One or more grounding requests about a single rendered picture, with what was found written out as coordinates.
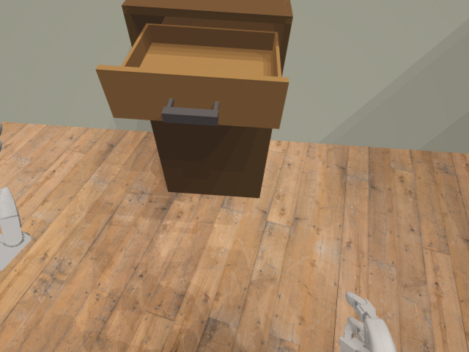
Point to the handle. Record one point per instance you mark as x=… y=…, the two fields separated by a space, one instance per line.
x=190 y=116

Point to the drawer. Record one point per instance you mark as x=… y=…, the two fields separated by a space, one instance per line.
x=197 y=66

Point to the right robot hand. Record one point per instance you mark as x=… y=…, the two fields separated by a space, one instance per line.
x=373 y=335

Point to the left robot hand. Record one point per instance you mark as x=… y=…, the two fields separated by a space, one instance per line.
x=12 y=239

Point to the cabinet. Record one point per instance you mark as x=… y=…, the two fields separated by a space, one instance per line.
x=219 y=160

